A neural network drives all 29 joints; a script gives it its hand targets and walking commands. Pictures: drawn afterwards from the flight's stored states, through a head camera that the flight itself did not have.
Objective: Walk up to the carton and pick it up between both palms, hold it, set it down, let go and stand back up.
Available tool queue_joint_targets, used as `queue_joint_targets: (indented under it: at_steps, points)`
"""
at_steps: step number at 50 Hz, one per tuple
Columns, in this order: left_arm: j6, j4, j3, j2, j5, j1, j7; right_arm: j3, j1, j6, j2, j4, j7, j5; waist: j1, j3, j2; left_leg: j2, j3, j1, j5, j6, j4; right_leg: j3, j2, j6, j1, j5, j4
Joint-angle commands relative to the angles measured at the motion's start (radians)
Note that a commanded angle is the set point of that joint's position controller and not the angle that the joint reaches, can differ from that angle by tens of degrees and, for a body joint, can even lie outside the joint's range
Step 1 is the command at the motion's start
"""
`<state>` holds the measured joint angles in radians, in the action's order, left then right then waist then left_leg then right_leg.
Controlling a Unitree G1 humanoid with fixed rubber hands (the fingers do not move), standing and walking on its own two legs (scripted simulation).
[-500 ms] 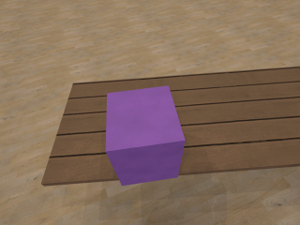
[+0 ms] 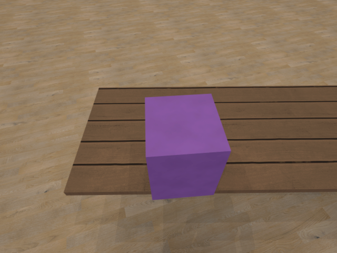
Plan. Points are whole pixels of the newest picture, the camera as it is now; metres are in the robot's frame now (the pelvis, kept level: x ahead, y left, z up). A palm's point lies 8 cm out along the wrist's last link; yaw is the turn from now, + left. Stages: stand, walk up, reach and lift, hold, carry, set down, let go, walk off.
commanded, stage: walk up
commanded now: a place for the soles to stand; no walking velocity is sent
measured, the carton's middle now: (180, 148) +0.42 -0.01 -0.05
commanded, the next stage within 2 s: reach and lift in 1.98 s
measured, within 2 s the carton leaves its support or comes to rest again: neither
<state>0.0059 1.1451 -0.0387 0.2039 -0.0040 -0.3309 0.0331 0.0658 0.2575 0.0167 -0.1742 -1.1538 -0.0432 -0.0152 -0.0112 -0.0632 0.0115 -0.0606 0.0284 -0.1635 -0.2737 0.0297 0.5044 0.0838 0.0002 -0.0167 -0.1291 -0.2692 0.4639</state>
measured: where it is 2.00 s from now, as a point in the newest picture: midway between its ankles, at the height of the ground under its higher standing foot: outside the picture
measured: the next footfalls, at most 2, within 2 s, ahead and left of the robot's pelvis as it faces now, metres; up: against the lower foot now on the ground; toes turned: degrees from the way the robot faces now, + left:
none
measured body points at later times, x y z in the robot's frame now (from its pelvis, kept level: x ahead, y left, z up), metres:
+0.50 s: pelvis +0.00 +0.03 +0.00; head +0.01 +0.03 +0.45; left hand -0.05 +0.26 -0.16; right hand -0.01 -0.20 -0.15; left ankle +0.00 +0.13 -0.74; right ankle -0.01 -0.11 -0.74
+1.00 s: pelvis +0.01 +0.02 +0.00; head +0.02 +0.02 +0.45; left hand -0.03 +0.26 -0.16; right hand +0.04 -0.21 -0.16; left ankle +0.00 +0.14 -0.74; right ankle -0.01 -0.11 -0.74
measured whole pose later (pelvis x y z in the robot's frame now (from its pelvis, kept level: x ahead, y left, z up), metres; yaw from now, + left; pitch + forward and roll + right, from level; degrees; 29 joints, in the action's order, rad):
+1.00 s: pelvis +0.01 +0.02 +0.00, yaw +5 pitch -2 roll +0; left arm 0.00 1.16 -0.07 0.21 -0.01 -0.28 0.03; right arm 0.06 0.28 0.03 -0.20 -1.09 -0.03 -0.01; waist 0.00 -0.06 -0.01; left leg 0.01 -0.04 -0.20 -0.26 0.00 0.51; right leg 0.15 0.07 0.02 -0.13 -0.30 0.48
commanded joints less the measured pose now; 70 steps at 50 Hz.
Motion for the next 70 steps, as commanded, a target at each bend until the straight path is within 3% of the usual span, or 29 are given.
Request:
queue_joint_targets:
  at_steps: [1,15,35,44,70]
  points:
    - [0.008,0.004,0.000,0.104,0.000,-0.097,0.001,-0.014,0.078,0.009,-0.134,0.024,0.003,0.006,0.010,-0.091,-0.057,-0.073,-0.092,-0.080,0.052,-0.078,-0.159,-0.110,0.105,-0.015,-0.074,0.008,-0.134]
    - [0.011,0.037,-0.023,0.108,-0.001,-0.096,0.002,-0.014,0.108,0.021,-0.140,0.050,0.012,0.009,0.010,-0.066,-0.028,-0.057,-0.142,-0.108,0.027,-0.081,-0.199,-0.085,0.118,-0.005,-0.045,0.008,-0.108]
    - [0.009,0.028,-0.021,0.124,-0.005,-0.065,0.006,-0.022,0.112,0.022,-0.146,0.077,0.011,0.010,0.017,-0.035,-0.026,-0.039,-0.146,-0.092,0.258,-0.090,-0.127,-0.050,0.138,-0.001,-0.017,0.085,-0.089]
    - [0.004,0.014,-0.013,0.132,-0.004,-0.047,0.004,-0.025,0.098,0.019,-0.151,0.086,0.007,0.010,0.016,-0.027,-0.016,-0.034,-0.151,-0.100,0.300,-0.089,-0.096,-0.032,0.143,-0.005,0.002,0.112,-0.084]
    - [-0.017,-0.016,0.004,0.154,-0.001,-0.029,-0.005,-0.025,0.077,0.008,-0.160,0.106,-0.001,0.010,0.011,-0.038,-0.028,-0.009,-0.180,-0.163,0.219,-0.076,-0.048,0.000,0.156,-0.026,0.010,0.031,-0.111]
